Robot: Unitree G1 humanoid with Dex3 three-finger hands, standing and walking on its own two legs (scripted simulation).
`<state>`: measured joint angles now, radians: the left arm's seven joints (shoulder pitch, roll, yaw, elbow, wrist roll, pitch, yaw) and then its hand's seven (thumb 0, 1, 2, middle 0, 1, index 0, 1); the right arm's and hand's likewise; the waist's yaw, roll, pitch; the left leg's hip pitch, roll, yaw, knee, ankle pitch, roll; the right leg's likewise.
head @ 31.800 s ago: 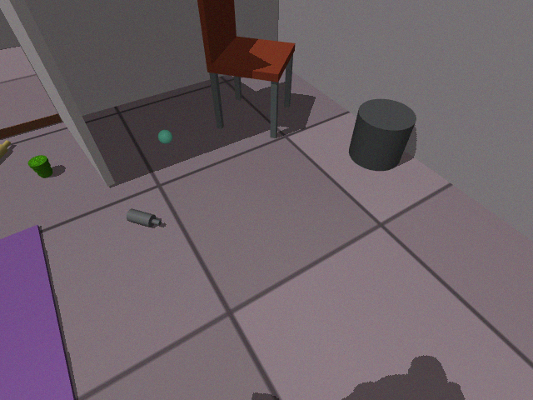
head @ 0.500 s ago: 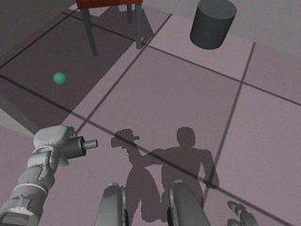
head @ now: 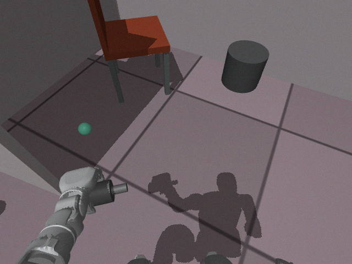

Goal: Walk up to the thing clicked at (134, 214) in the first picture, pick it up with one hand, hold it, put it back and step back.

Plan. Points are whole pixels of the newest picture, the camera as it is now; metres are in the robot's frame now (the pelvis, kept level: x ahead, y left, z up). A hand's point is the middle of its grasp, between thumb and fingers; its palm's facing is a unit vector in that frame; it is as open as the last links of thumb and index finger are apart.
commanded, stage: lift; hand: left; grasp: from above
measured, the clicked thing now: (97, 193) +0.34 +0.21 -0.11
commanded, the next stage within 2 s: hold in 0.08 s
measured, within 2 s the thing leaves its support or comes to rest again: neither
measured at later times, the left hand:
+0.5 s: hand (83, 181) +0.34 +0.22 -0.04, palm faces -0.45 -0.09 -0.89, open 8.9 cm
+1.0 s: hand (81, 186) +0.32 +0.22 -0.02, palm faces -0.45 -0.08 -0.89, open 8.9 cm
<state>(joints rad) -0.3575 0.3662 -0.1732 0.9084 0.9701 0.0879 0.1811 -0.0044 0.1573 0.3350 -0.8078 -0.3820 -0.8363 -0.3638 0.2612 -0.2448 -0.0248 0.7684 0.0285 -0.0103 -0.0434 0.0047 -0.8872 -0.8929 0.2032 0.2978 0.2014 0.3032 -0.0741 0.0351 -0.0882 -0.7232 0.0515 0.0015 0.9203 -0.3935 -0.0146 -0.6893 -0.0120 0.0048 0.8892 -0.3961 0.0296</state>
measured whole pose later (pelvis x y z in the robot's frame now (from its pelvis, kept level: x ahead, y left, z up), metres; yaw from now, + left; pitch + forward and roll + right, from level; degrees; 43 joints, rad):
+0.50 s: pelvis +0.03 +0.00 +0.03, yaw +0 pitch +6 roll +0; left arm -0.34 0.35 -0.20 0.89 0.98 0.10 0.13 0.00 0.16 0.35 -0.80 -0.40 -0.82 -0.38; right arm 0.25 -0.25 -0.05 0.75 0.04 0.02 -0.02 0.00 -0.89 -0.89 0.20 0.30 0.20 0.30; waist -0.04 0.03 -0.06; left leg -0.44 0.04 0.03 0.65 -0.32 -0.01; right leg -0.42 -0.02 0.02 0.64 -0.32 0.03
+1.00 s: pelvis +0.02 +0.00 +0.04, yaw +0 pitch +3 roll +0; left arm -0.30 0.34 -0.22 0.81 0.98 0.10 0.07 0.00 0.15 0.35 -0.81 -0.37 -0.84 -0.36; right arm 0.23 -0.26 -0.04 0.72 0.04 0.04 -0.01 0.01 -0.89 -0.89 0.20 0.30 0.20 0.30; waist -0.03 0.04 -0.03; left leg -0.33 0.04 0.03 0.55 -0.26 -0.02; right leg -0.32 -0.02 0.02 0.54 -0.27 0.03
